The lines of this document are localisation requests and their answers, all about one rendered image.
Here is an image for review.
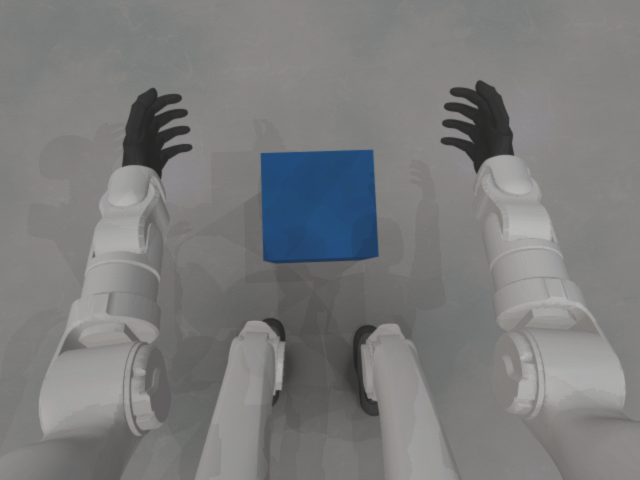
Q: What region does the carton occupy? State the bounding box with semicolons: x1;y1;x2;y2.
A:
261;150;379;263

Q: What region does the left robot thigh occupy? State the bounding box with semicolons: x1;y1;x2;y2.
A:
195;332;285;480

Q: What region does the robot left hand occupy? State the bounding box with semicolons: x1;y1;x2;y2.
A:
122;88;192;179

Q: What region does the robot left forearm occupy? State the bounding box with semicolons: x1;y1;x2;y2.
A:
39;165;170;433

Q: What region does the robot right forearm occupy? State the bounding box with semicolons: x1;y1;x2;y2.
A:
472;155;626;407

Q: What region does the right robot upper arm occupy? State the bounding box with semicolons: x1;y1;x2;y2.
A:
491;327;640;480

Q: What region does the left robot foot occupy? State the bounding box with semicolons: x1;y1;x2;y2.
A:
262;318;285;407

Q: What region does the left robot upper arm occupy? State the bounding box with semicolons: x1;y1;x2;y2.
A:
0;341;171;480

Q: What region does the robot right hand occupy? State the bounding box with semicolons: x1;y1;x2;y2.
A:
441;80;514;174

